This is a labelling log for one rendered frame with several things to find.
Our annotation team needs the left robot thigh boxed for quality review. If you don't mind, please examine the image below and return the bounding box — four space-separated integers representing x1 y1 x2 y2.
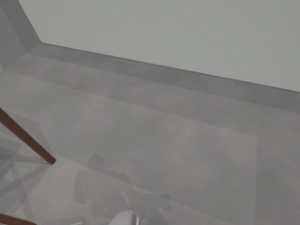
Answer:
108 211 141 225

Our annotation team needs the table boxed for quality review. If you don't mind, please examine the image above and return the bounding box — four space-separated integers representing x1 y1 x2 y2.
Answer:
0 108 56 165

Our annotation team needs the chair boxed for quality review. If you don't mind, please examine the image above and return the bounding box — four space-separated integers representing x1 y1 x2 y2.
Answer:
0 213 37 225

